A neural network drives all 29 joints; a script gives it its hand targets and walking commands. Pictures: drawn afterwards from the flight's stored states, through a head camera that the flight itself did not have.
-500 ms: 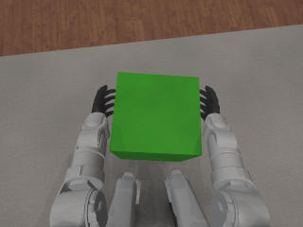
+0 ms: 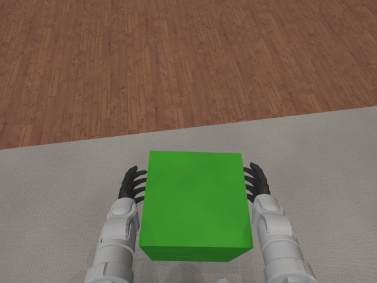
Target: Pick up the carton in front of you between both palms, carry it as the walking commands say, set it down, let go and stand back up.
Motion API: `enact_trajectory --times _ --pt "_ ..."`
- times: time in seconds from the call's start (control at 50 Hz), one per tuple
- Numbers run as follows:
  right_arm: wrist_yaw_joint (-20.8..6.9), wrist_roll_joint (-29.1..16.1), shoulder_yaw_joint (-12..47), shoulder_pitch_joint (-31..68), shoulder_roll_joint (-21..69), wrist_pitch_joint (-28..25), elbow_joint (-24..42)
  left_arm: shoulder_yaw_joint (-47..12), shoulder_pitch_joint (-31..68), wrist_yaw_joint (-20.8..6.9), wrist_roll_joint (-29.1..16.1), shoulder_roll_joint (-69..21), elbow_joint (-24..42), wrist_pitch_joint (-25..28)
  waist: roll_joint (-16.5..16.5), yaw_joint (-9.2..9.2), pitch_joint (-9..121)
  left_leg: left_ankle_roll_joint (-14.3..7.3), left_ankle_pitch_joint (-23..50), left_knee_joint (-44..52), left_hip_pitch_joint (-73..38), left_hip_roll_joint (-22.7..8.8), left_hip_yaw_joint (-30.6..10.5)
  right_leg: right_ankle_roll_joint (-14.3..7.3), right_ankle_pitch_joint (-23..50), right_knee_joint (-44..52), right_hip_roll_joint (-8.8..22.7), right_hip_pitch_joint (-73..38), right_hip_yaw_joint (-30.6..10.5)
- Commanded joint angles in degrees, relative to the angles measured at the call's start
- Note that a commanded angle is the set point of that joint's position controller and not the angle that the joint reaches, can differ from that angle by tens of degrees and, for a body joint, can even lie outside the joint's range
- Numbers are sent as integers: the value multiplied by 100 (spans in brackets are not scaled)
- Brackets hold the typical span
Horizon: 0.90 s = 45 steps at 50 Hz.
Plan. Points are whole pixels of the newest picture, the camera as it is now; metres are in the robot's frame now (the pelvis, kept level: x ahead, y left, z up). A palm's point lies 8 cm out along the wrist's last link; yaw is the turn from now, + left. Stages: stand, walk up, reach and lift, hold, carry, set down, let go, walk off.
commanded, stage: reach and lift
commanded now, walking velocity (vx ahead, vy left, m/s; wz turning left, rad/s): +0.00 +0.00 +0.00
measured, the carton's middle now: (192, 211) +0.32 +0.00 -0.10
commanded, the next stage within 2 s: hold in 1.32 s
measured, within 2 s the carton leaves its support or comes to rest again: neither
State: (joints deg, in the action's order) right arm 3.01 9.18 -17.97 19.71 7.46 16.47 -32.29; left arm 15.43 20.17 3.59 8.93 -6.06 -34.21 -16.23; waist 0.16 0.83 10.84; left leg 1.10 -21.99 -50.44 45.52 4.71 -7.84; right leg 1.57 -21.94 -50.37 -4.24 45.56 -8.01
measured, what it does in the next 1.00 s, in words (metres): rises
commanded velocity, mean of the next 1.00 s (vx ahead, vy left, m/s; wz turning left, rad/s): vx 0.00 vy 0.00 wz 0.00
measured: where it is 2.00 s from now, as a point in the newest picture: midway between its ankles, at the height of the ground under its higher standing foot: outside the picture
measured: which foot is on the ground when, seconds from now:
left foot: down 0.00-1.00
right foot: down 0.00-1.00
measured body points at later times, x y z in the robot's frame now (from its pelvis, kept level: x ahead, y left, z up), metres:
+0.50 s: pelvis +0.00 +0.00 +0.05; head -0.03 +0.00 +0.50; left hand +0.30 +0.15 +0.06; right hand +0.31 -0.16 +0.07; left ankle +0.02 +0.13 -0.69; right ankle +0.02 -0.13 -0.69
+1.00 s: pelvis +0.01 +0.00 +0.05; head -0.02 +0.00 +0.50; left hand +0.31 +0.15 +0.07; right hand +0.31 -0.16 +0.08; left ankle +0.02 +0.13 -0.69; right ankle +0.02 -0.13 -0.69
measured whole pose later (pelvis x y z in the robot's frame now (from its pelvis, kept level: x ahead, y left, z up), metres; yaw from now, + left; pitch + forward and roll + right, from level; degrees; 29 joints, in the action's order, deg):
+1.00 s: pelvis +0.01 +0.00 +0.05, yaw +0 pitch -4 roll +0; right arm -0.4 16.5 -15.8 17.1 9.2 36.6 -19.6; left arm 14.7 16.0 0.1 16.2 -8.9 -19.3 -37.1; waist 0.1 0.1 0.4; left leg 0.6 -12.1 -23.3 7.3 2.4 -8.0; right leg 0.7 -12.0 -23.4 -2.4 7.5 -8.2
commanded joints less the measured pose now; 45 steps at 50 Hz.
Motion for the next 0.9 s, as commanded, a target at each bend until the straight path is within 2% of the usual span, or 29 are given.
enact_trajectory --times 0.0,0.22,0.28,0.36,0.42,0.56,0.72,0.88 --pt "-1333 -629 3515 2500 5751 158 -37 -3348 2719 -1377 -685 -5849 300 -76 -33 -8 2378 -40 2082 1047 -2078 212 271 -51 2125 990 -254 -2059 318" --pt "-1550 -793 3867 1916 5760 1198 815 -3698 2097 -1564 -861 -5844 1248 -1142 -46 -60 1171 -9 2516 2412 -3577 65 266 -32 2543 2367 -140 -3627 318" --pt "-1595 -750 3720 1843 5708 1487 862 -3565 2070 -1602 -803 -5738 1366 -1446 -23 -57 637 -23 2176 2697 -3683 62 284 -31 2274 2638 -111 -3772 317" --pt "-1664 -552 3305 1953 5616 1724 668 -3162 2182 -1690 -630 -5633 1176 -1689 6 -66 0 -66 1440 2899 -3611 44 342 -71 1553 2860 -71 -3696 331" --pt "-1724 -463 3092 2321 5659 1750 553 -2952 2555 -1766 -546 -5667 1056 -1716 9 -65 -135 -93 1051 2904 -3555 24 392 -109 1139 2880 -46 -3632 362" --pt "-1782 -536 3198 2966 5864 1710 650 -3050 3213 -1831 -613 -5838 1172 -1671 4 -83 359 -96 1036 2818 -3704 23 432 -104 1116 2792 -47 -3816 399" --pt "-1769 -514 3183 2888 5771 1776 686 -3026 3108 -1814 -579 -5798 1174 -1744 -17 -77 418 -66 1225 2907 -3892 38 440 -81 1298 2869 -77 -3927 440" --pt "-1750 -571 3309 2547 5675 1874 1006 -3165 2777 -1772 -646 -5730 1520 -1846 -27 -73 440 -34 1766 3008 -4112 50 419 -57 1821 2959 -115 -4152 440"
